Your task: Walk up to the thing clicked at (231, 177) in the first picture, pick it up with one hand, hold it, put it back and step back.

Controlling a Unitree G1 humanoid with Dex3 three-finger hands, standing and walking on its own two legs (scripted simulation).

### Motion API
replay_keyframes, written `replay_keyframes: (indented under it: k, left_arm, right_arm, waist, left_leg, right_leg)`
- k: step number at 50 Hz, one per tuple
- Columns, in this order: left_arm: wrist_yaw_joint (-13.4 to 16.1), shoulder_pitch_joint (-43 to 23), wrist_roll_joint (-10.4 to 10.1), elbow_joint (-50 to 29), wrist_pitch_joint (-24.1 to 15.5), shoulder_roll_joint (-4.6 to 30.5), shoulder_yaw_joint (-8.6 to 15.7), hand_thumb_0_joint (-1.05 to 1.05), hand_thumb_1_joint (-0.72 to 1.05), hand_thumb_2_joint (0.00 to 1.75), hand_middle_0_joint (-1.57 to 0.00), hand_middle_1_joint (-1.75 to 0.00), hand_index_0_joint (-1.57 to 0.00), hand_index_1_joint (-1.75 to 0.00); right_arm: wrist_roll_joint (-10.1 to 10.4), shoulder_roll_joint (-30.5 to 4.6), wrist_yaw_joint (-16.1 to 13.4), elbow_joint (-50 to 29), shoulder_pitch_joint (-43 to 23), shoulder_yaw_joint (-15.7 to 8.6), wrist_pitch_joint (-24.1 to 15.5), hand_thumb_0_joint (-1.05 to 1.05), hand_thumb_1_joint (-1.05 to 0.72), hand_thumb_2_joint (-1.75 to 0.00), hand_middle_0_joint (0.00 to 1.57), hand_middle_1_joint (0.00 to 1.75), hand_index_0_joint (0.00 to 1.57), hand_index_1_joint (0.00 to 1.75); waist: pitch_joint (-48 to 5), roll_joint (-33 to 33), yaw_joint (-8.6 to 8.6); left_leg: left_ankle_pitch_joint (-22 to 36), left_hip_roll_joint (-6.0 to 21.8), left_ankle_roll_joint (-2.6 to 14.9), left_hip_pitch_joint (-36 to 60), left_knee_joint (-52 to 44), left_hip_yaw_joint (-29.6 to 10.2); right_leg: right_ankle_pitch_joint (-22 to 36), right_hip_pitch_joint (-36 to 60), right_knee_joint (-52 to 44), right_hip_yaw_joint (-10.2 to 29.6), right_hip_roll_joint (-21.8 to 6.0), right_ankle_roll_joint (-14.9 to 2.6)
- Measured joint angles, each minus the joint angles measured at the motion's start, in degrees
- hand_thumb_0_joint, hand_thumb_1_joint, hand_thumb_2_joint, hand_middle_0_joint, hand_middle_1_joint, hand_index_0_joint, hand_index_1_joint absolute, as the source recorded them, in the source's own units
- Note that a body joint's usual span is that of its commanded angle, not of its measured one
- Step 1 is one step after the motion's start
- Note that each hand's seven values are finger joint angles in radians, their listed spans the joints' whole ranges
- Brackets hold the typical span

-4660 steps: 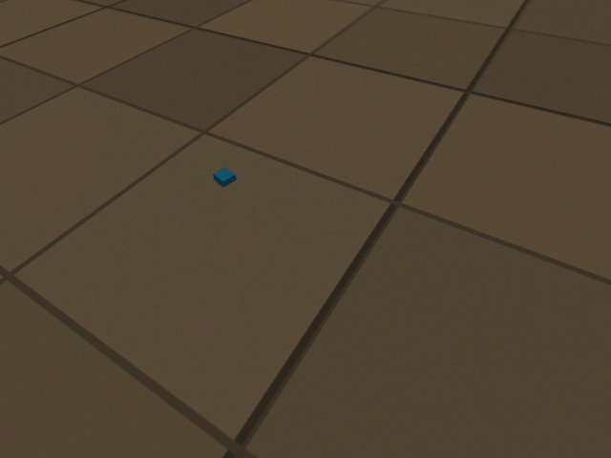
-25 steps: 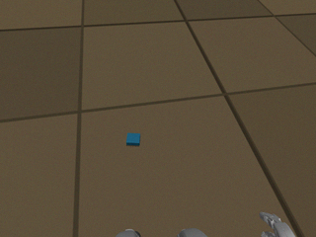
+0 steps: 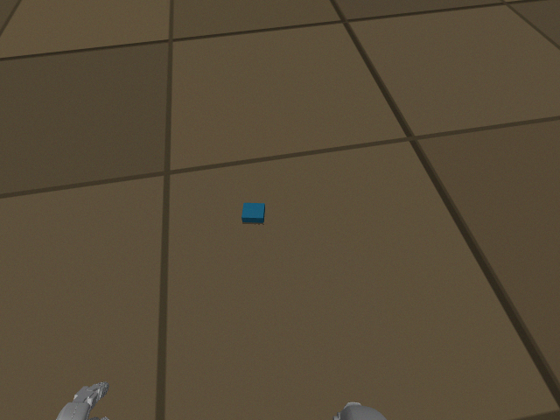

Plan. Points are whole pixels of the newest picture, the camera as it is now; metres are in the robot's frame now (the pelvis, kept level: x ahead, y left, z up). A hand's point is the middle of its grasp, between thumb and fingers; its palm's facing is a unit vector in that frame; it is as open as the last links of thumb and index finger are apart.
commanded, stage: step back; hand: left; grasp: from above
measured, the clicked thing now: (253, 212) +0.95 +0.13 -0.73
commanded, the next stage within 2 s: stand in 1.48 s
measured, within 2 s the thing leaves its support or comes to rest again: neither
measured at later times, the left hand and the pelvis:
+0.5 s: hand out of the picture -0.09 +0.23 -0.13, palm faces -0.06 -0.91 -0.41, open 7.3 cm; pelvis -0.16 -0.04 +0.00, yaw -4 degrees
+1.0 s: hand out of the picture -0.13 +0.24 -0.12, palm faces +0.01 -0.92 -0.40, open 7.3 cm; pelvis -0.18 -0.03 +0.02, yaw -1 degrees
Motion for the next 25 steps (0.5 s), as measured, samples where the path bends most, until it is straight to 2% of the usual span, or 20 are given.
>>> replay_keyframes:
  k: [1,2,4,6,9,12,15,16,17,18,19,21,23,25]
  left_arm:
    - [0.0,-1.3,-0.2,0.0,0.3,0.5,0.1,0.00,0.90,0.90,-0.20,-0.30,-0.21,-0.30]
    - [0.1,-2.2,-0.5,0.1,0.7,0.5,0.2,0.00,0.90,0.90,-0.20,-0.30,-0.21,-0.30]
    - [0.4,-3.1,-0.7,0.8,1.5,0.2,0.2,0.00,0.90,0.90,-0.20,-0.30,-0.21,-0.30]
    - [0.3,-3.4,-1.2,1.2,1.8,0.4,0.2,0.00,0.90,0.90,-0.20,-0.30,-0.21,-0.30]
    - [-0.1,-2.7,-1.3,1.5,1.5,0.5,0.6,0.00,0.90,0.90,-0.20,-0.30,-0.21,-0.30]
    - [-0.4,-1.4,-1.0,2.3,1.1,0.7,0.9,0.00,0.90,0.90,-0.20,-0.30,-0.21,-0.30]
    - [-0.8,0.0,-0.8,4.1,0.3,0.8,0.9,0.00,0.90,0.90,-0.20,-0.30,-0.21,-0.30]
    - [-1.0,0.5,-0.8,4.9,-0.1,0.8,0.8,0.00,0.90,0.90,-0.20,-0.30,-0.21,-0.30]
    - [-1.0,1.1,-0.6,5.8,-0.6,0.7,0.8,0.00,0.90,0.90,-0.20,-0.30,-0.21,-0.30]
    - [-1.0,1.3,-0.1,6.9,-1.0,-0.1,0.8,0.00,0.91,0.90,-0.20,-0.30,-0.21,-0.30]
    - [-1.1,2.0,0.2,7.5,-1.1,-0.7,0.6,0.00,0.91,0.90,-0.20,-0.30,-0.21,-0.30]
    - [-1.3,3.9,0.6,8.3,-1.3,-1.1,-0.1,0.00,0.90,0.90,-0.20,-0.30,-0.21,-0.30]
    - [-1.0,5.4,0.7,9.1,-1.6,-1.7,-0.5,0.00,0.90,0.90,-0.20,-0.30,-0.21,-0.30]
    - [-0.9,6.3,1.0,9.6,-2.0,-2.0,-0.6,0.00,0.90,0.90,-0.20,-0.30,-0.21,-0.30]
  right_arm:
    - [-0.3,0.9,0.0,0.4,-0.6,0.0,-0.1,0.01,-0.90,-0.89,0.21,0.30,0.20,0.30]
    - [-0.3,1.3,0.3,0.4,-1.0,0.3,-0.1,0.01,-0.90,-0.89,0.21,0.30,0.21,0.30]
    - [-0.3,1.7,0.5,0.0,-1.6,0.8,-0.4,0.01,-0.90,-0.89,0.21,0.30,0.21,0.30]
    - [-0.4,2.2,0.2,-0.4,-2.1,1.3,-0.7,0.01,-0.90,-0.89,0.21,0.30,0.21,0.30]
    - [-0.5,2.1,-0.1,-1.5,-3.5,1.6,-0.7,0.01,-0.90,-0.89,0.21,0.30,0.21,0.30]
    - [-0.8,1.5,-0.2,-3.0,-5.3,1.4,-0.9,0.01,-0.90,-0.89,0.21,0.30,0.21,0.30]
    - [-0.9,0.4,0.0,-4.3,-7.0,1.2,-1.1,0.00,-0.90,-0.89,0.21,0.30,0.21,0.30]
    - [-0.8,0.0,0.2,-4.5,-7.3,1.2,-1.0,0.00,-0.90,-0.89,0.21,0.30,0.21,0.30]
    - [-0.7,-0.6,0.3,-4.6,-7.6,1.1,-0.7,0.00,-0.90,-0.89,0.21,0.30,0.21,0.30]
    - [-0.6,-1.4,0.4,-4.3,-8.1,0.8,-0.3,0.00,-0.90,-0.89,0.21,0.30,0.21,0.30]
    - [-0.5,-1.7,0.1,-3.8,-8.1,0.4,0.1,0.00,-0.90,-0.89,0.21,0.30,0.21,0.30]
    - [-0.2,-1.5,-0.3,-2.4,-7.0,0.0,0.9,0.00,-0.90,-0.89,0.21,0.30,0.21,0.30]
    - [0.2,-1.7,-0.2,-1.2,-5.8,-0.1,0.9,0.00,-0.90,-0.89,0.21,0.30,0.21,0.30]
    - [0.2,-1.8,0.1,-0.2,-4.5,-0.2,0.5,0.00,-0.90,-0.89,0.21,0.30,0.20,0.30]
  waist:
    - [1.0,-1.7,0.32]
    - [1.5,-2.3,0.42]
    - [1.6,-1.4,-0.48]
    - [1.0,-1.4,-0.70]
    - [0.2,-1.4,-0.35]
    - [0.0,-1.2,0.20]
    - [-0.3,-0.6,0.96]
    - [-0.7,-0.3,1.19]
    - [-1.2,0.1,1.44]
    - [-0.9,2.2,1.12]
    - [-1.0,3.1,0.77]
    - [-2.4,2.4,1.72]
    - [-3.1,2.2,2.20]
    - [-3.7,2.3,2.39]
  left_leg:
    - [0.5,-0.9,0.64,0.0,-0.2,0.8]
    - [0.6,-1.0,1.08,-0.7,0.5,1.0]
    - [1.3,0.4,1.44,-2.1,1.4,0.1]
    - [3.0,1.6,1.23,-3.1,0.3,-0.2]
    - [5.2,3.2,1.02,-5.0,-0.6,-0.1]
    - [7.0,4.6,0.69,-7.2,-0.7,0.5]
    - [8.2,6.2,-0.12,-9.9,0.6,1.4]
    - [8.3,6.7,-0.49,-10.9,1.6,1.6]
    - [8.2,7.2,-0.91,-12.3,3.0,1.6]
    - [7.7,8.3,-0.36,-13.4,4.9,0.3]
    - [3.5,7.5,-0.12,-14.3,6.8,-1.7]
    - [-4.6,3.4,-0.40,-15.5,13.0,-4.5]
    - [-5.8,0.5,-0.35,-15.7,19.1,-5.9]
    - [-5.7,-0.5,-0.56,-14.5,21.2,-5.5]
  right_leg:
    - [0.3,-1.0,1.5,1.3,-0.7,-0.39]
    - [-4.0,-2.2,4.2,3.0,0.2,-0.69]
    - [-11.8,-4.6,13.7,6.4,4.4,-1.00]
    - [-13.2,-6.2,22.5,9.4,7.7,-1.39]
    - [-12.7,-5.4,27.8,10.5,9.1,-0.60]
    - [-12.9,-1.6,22.8,9.6,7.8,0.53]
    - [-11.9,4.1,9.6,6.9,5.3,0.21]
    - [-9.7,6.6,3.3,5.8,4.6,-0.24]
    - [-7.5,8.8,-2.2,5.1,4.5,-0.43]
    - [-6.8,9.2,-3.0,4.1,5.8,-0.24]
    - [-6.8,8.7,-2.0,3.4,6.1,-0.21]
    - [-6.6,7.3,-0.5,4.1,5.0,-0.65]
    - [-5.5,7.2,-1.2,4.5,4.0,-0.56]
    - [-4.4,6.8,-1.8,4.4,3.2,-0.44]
